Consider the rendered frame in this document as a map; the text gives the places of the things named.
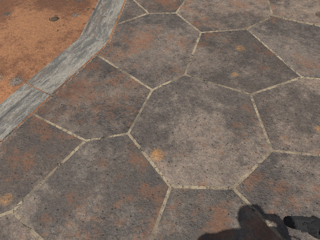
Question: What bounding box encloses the robot right hand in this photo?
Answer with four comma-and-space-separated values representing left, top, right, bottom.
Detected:
283, 215, 320, 240

